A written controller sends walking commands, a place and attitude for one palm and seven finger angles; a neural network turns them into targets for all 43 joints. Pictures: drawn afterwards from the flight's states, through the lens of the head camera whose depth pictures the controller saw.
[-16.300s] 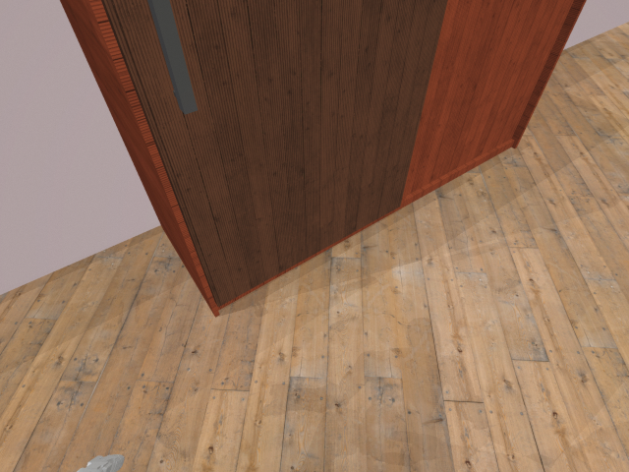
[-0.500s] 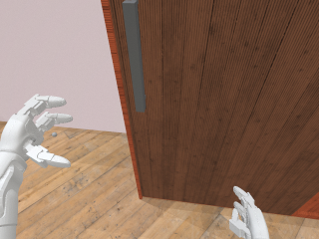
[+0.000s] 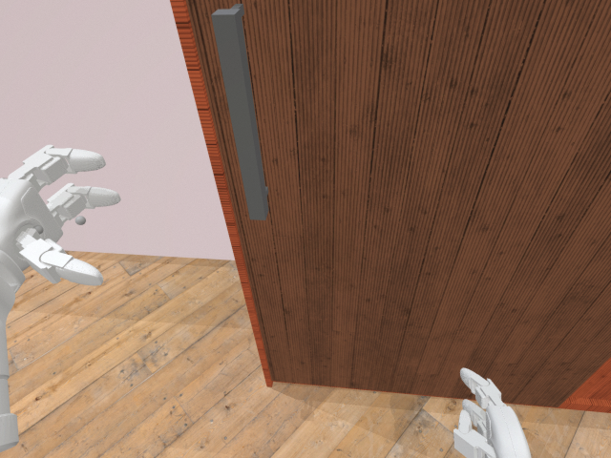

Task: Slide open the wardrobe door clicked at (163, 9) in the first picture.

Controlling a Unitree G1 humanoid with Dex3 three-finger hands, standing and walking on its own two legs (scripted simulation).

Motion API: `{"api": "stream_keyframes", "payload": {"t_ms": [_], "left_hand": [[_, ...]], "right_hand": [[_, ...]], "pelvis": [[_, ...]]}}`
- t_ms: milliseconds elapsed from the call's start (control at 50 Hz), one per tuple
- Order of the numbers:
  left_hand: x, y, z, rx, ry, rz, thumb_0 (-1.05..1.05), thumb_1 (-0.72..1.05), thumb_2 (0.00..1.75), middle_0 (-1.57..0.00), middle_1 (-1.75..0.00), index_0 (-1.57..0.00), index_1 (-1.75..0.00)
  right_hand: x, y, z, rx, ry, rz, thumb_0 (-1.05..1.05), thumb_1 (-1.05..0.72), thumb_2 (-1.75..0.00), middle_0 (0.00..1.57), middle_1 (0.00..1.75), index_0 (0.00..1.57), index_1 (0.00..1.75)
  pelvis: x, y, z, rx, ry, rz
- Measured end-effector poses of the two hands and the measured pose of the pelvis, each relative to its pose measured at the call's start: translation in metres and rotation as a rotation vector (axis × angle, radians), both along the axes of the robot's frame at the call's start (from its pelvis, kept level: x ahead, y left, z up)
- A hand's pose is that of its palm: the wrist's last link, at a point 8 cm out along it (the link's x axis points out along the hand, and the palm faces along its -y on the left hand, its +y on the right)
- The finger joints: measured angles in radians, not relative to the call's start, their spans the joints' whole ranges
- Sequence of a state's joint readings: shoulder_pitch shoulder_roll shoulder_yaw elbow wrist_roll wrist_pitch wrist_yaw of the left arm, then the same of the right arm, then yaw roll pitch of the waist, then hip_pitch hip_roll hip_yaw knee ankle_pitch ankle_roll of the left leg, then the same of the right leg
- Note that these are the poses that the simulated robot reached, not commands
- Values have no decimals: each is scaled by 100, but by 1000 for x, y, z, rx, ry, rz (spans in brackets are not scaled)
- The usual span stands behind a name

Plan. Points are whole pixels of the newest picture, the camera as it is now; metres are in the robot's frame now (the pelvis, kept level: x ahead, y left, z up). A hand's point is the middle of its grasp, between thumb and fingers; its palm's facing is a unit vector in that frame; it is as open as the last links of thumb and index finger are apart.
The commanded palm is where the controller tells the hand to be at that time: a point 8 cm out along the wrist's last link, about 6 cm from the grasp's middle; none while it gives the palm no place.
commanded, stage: raise the hand with hooked fingers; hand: left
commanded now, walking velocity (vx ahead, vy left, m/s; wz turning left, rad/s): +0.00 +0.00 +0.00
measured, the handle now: (249, 125) +0.51 +0.15 +0.22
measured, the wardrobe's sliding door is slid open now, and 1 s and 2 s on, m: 0.00 0.00 0.00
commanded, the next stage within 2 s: move the hooked fingers beside the handle in 0.26 s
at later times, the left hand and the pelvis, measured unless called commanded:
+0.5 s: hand (86, 216) +0.29 +0.28 +0.22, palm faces +0.11 -0.99 -0.08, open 14.0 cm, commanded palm +0.26 +0.32 +0.23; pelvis +0.01 +0.00 +0.00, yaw +0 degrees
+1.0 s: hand (131, 186) +0.34 +0.25 +0.22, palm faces +0.07 -1.00 -0.06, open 14.0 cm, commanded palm +0.32 +0.30 +0.23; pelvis +0.01 +0.00 +0.00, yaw +0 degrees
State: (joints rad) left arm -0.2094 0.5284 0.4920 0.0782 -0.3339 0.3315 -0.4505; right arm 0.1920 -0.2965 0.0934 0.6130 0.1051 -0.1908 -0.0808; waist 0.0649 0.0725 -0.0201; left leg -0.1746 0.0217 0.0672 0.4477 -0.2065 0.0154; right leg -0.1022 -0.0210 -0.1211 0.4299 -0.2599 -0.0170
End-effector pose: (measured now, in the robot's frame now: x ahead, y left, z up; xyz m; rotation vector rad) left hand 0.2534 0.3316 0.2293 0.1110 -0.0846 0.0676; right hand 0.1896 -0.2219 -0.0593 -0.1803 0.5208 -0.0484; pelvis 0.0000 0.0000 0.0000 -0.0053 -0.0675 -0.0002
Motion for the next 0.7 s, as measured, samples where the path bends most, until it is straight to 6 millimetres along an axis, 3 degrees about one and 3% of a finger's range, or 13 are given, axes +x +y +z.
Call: {"api": "stream_keyframes", "payload": {"t_ms": [280,440,560,700], "left_hand": [[2,-1,5,8,-17,30,-1,-51,30,-30,-120,-30,-120],[5,1,-2,-14,1,28,-1,-51,30,-30,-120,-30,-120],[18,2,-7,-29,9,37,-1,-51,30,-30,-120,-30,-120],[36,-12,-1,-28,-19,-11,-1,-51,30,-30,-120,-30,-120]], "right_hand": [[9,6,0,14,-7,7,2,-90,-90,20,30,20,30],[11,7,-1,18,2,11,2,-90,-90,20,30,20,30],[9,4,-2,0,18,2,2,-90,-90,20,30,21,30],[4,1,-2,0,24,-24,2,-90,-90,20,30,20,30]], "pelvis": [[5,-3,0,1,-2,3],[7,-3,0,0,3,3],[6,-4,0,-1,5,8],[7,-1,0,1,11,0]]}}
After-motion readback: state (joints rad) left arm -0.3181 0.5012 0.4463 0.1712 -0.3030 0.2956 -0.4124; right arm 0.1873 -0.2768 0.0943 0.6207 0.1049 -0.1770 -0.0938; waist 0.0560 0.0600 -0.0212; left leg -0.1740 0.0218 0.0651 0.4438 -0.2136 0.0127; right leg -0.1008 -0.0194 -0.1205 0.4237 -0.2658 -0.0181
